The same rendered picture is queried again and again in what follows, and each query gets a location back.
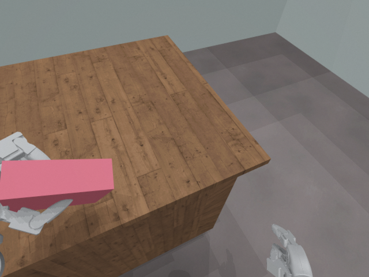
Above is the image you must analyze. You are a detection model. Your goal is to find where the sponge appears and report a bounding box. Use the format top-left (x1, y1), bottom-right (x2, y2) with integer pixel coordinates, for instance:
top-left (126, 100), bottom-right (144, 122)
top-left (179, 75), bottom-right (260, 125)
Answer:
top-left (0, 159), bottom-right (114, 212)

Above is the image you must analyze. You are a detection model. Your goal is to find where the table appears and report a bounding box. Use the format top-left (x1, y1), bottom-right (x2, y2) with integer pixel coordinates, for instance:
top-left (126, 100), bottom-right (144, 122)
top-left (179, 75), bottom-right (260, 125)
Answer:
top-left (0, 35), bottom-right (271, 277)

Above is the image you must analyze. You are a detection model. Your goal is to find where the right robot hand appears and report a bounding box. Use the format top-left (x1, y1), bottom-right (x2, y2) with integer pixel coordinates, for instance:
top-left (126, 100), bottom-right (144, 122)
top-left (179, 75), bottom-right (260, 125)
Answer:
top-left (267, 224), bottom-right (313, 277)

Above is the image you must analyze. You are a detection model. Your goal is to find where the left robot hand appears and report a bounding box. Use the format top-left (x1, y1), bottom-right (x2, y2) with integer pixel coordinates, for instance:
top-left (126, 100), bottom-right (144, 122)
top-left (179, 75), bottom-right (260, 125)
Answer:
top-left (0, 132), bottom-right (73, 235)

